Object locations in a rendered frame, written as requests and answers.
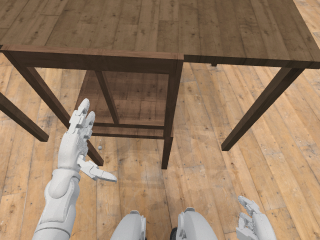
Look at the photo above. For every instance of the table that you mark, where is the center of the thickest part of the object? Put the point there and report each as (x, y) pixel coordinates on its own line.
(265, 33)

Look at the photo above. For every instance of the left robot hand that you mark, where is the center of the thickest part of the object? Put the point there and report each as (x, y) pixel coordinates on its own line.
(74, 142)

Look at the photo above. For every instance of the robot shin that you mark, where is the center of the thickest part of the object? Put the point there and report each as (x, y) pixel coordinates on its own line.
(134, 212)
(187, 209)

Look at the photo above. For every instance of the robot left forearm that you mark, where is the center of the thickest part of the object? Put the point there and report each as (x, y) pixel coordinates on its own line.
(58, 217)

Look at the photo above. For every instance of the left robot shin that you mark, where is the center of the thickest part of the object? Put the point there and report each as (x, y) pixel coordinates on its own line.
(134, 212)

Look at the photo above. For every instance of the right robot shin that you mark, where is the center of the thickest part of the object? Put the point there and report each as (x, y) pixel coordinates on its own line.
(187, 209)

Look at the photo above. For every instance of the chair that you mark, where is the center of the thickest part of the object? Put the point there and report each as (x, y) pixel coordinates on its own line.
(132, 93)

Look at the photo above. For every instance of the right robot hand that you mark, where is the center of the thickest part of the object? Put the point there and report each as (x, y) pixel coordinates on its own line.
(259, 226)

